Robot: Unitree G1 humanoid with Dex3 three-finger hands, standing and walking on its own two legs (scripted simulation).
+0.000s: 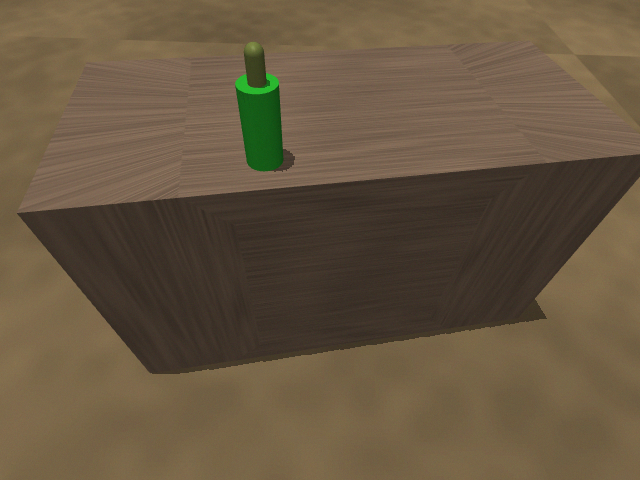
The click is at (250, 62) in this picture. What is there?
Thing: necked bottle
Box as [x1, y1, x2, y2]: [235, 42, 282, 170]
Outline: 250,42 244,48 246,73 239,77 235,82 246,159 249,166 254,169 270,170 277,167 282,162 278,81 274,76 265,72 263,50 261,46 256,42
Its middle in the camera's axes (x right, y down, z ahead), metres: -0.11 -0.23 +0.70
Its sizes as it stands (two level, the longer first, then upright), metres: 0.075 0.075 0.233
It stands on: a support 0.75 m high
